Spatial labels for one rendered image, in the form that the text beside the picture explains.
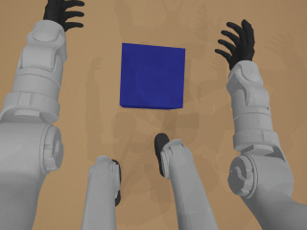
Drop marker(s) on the right robot hand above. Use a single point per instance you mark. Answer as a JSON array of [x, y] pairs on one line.
[[244, 43]]

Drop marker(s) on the right robot thigh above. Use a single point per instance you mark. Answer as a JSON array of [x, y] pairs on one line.
[[192, 205]]

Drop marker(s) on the robot thigh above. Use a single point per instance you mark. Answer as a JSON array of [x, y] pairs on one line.
[[99, 205], [192, 205]]

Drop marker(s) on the robot right forearm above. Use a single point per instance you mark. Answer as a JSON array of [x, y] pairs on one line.
[[250, 103]]

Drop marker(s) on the right robot upper arm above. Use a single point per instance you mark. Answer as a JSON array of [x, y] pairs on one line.
[[266, 184]]

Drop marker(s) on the robot left forearm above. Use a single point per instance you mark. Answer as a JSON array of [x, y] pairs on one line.
[[37, 80]]

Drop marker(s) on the left robot hand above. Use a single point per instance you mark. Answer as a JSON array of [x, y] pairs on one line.
[[55, 10]]

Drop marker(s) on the left robot upper arm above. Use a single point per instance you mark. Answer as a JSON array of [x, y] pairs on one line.
[[28, 152]]

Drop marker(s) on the left robot thigh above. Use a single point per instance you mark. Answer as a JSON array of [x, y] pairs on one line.
[[99, 205]]

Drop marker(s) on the carton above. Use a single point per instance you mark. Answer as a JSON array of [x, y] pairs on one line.
[[152, 77]]

